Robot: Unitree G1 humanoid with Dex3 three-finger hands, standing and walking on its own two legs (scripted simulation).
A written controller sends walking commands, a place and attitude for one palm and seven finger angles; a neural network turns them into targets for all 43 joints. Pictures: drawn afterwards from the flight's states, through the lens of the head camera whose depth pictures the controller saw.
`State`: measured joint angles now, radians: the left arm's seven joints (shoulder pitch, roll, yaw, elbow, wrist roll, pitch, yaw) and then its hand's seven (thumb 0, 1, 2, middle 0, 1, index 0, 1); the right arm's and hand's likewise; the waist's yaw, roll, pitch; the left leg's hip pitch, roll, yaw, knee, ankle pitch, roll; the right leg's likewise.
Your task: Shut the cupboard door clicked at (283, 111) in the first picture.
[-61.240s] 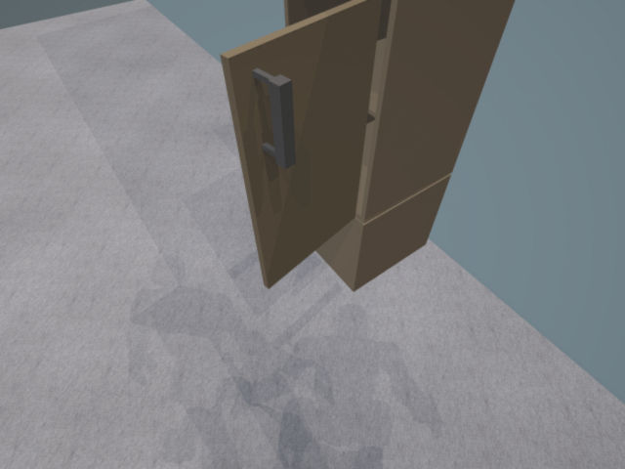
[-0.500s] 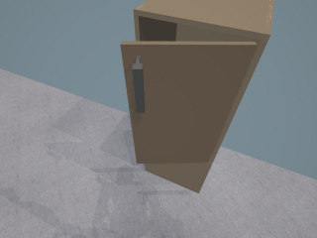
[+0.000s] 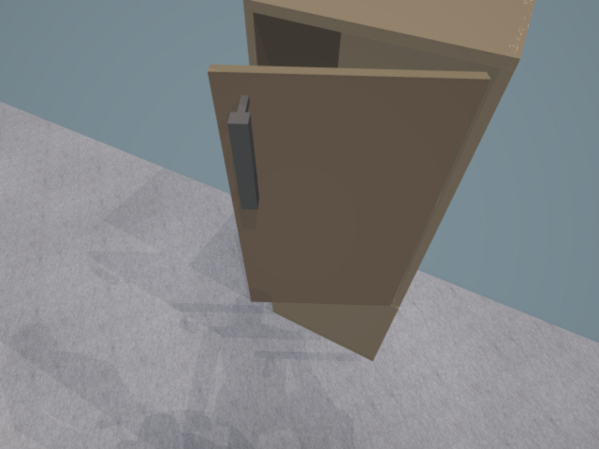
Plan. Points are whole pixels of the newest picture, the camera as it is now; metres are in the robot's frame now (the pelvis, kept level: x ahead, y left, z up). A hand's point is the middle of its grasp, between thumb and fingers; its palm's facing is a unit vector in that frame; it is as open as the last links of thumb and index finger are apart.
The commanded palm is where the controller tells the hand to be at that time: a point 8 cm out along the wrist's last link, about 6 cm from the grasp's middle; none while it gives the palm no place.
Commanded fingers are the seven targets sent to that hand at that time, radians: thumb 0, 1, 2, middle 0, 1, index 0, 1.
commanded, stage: shuffle to correct the standing spot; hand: left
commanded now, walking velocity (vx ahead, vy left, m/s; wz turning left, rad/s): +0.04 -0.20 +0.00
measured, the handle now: (247, 155) +0.46 +0.10 +0.15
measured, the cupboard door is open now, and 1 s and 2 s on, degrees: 26 26 26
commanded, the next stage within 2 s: come to a stop and stand still in 0.44 s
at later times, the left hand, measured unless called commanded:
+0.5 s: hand out of the picture +0.05 +0.12 -0.17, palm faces +0.06 -0.98 -0.17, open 7.4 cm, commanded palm none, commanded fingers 0.00 0.90 0.90 -0.20 -0.30 -0.20 -0.30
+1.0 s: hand out of the picture +0.02 +0.04 -0.16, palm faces +0.12 -0.97 -0.23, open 7.3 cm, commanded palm none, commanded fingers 0.00 0.90 0.90 -0.20 -0.30 -0.20 -0.30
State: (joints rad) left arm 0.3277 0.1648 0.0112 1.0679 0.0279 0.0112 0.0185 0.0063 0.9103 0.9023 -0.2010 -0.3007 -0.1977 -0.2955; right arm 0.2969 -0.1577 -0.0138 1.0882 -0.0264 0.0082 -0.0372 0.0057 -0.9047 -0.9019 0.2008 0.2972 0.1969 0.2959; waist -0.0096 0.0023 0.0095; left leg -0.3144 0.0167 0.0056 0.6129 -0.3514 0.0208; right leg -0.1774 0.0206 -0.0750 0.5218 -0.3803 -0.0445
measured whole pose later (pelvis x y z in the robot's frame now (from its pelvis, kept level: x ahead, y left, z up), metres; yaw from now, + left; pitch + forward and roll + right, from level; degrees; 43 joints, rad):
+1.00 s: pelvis +0.02 -0.14 +0.01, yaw +3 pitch +1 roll +2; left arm 0.28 0.17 0.04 0.99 0.03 0.01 0.03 0.01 0.92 0.90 -0.21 -0.30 -0.20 -0.30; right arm 0.16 -0.18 -0.04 0.98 -0.02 0.06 0.00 0.01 -0.91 -0.90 0.20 0.30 0.19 0.30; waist 0.05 -0.03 0.05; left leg -0.42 -0.01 0.05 0.87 -0.42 -0.05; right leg -0.26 -0.05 -0.07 0.49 -0.25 -0.02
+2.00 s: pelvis -0.02 -0.08 +0.00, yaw +2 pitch -2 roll -1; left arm 0.32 0.17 0.00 1.05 0.01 -0.01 0.04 0.01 0.91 0.90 -0.20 -0.30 -0.20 -0.30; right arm 0.30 -0.18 -0.01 1.04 -0.02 -0.01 -0.02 0.01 -0.91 -0.90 0.20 0.30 0.20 0.30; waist -0.02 0.04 0.00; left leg -0.26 -0.02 0.07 0.53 -0.23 0.06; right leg -0.18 -0.01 -0.05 0.51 -0.30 0.00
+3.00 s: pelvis +0.00 -0.09 +0.01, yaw +1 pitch -1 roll -1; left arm 0.41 0.09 -0.01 1.12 0.01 -0.01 0.04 0.01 0.91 0.90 -0.20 -0.30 -0.20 -0.30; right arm 0.28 -0.13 -0.01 1.16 -0.01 -0.01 -0.04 0.02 -0.93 -0.90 0.20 0.30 0.20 0.30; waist 0.00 -0.01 0.02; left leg -0.21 -0.01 0.10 0.46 -0.24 0.05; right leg -0.12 -0.01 -0.04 0.43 -0.28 0.01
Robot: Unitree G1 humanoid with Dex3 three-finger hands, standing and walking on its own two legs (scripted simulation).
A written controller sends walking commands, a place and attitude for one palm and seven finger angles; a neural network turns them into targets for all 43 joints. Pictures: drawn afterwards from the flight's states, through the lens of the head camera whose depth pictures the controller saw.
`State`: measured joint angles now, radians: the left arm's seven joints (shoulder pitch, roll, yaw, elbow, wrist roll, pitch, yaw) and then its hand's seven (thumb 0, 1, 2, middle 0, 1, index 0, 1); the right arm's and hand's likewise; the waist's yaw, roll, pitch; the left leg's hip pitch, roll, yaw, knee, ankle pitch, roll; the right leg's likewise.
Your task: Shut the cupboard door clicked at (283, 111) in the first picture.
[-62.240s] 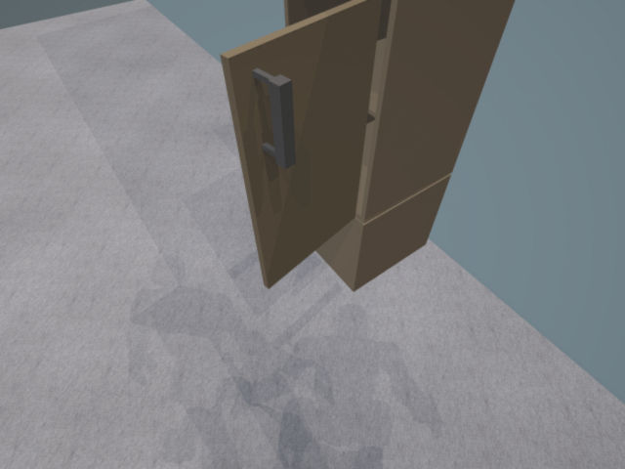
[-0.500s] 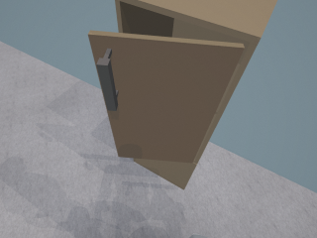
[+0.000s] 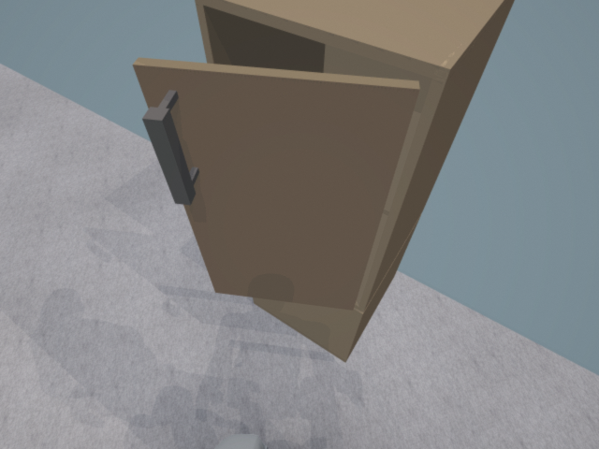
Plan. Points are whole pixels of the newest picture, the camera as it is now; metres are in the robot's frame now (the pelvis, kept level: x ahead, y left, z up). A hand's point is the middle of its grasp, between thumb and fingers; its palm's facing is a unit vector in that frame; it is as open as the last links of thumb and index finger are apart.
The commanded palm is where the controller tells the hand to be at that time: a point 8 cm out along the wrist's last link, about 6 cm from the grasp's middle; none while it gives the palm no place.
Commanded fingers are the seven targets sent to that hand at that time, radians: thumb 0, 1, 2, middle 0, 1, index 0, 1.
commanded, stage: come to a stop and stand still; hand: left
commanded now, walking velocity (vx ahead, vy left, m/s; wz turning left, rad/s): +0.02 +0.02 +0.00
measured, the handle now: (178, 150) +0.45 +0.22 +0.14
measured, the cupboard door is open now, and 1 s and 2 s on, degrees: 26 26 26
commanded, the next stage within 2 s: look again from close up in 0.66 s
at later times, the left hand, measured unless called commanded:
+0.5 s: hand out of the picture -0.02 +0.22 -0.18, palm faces +0.03 -0.98 -0.19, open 7.3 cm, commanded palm none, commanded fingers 0.00 0.90 0.90 -0.20 -0.30 -0.20 -0.30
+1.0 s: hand out of the picture -0.02 +0.25 -0.17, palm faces +0.01 -0.97 -0.24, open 7.4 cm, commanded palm none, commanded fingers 0.00 0.90 0.90 -0.20 -0.30 -0.20 -0.30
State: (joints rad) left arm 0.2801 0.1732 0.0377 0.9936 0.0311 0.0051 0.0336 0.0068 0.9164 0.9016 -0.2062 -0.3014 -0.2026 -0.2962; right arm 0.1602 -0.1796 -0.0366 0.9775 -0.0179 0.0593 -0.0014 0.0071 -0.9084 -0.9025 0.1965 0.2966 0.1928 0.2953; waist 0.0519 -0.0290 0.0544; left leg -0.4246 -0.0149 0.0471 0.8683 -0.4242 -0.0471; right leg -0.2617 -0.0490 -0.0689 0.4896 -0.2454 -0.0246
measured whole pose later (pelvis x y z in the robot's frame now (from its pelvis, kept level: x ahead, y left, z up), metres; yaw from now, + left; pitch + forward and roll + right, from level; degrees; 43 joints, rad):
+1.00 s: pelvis -0.04 +0.06 -0.01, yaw +0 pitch -2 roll -1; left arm 0.32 0.17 0.00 1.05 0.01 -0.01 0.04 0.01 0.91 0.90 -0.20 -0.30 -0.20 -0.30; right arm 0.30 -0.18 -0.01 1.04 -0.02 -0.01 -0.02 0.01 -0.91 -0.90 0.20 0.30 0.20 0.30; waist -0.02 0.04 0.00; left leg -0.26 -0.02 0.07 0.53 -0.23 0.06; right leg -0.18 -0.01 -0.05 0.51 -0.30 0.00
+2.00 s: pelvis -0.01 +0.06 +0.00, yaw -2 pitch -1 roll -1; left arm 0.41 0.09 -0.01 1.12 0.01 -0.01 0.04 0.01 0.91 0.90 -0.20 -0.30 -0.20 -0.30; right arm 0.28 -0.13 -0.01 1.16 -0.01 -0.01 -0.04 0.02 -0.93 -0.90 0.20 0.30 0.20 0.30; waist 0.00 -0.01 0.02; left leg -0.21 -0.01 0.10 0.46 -0.24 0.05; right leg -0.12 -0.01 -0.04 0.43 -0.28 0.01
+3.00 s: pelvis -0.02 +0.06 +0.00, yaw -2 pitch +0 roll +0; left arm 0.29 0.16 -0.03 1.10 0.01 -0.01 0.02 0.01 0.91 0.90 -0.20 -0.30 -0.20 -0.30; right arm 0.25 -0.17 0.02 1.10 -0.01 -0.03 -0.02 0.01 -0.91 -0.90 0.20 0.30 0.20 0.30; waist 0.00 -0.01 0.03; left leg -0.23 -0.03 0.11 0.44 -0.22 0.07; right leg -0.17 -0.03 -0.03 0.45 -0.29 0.02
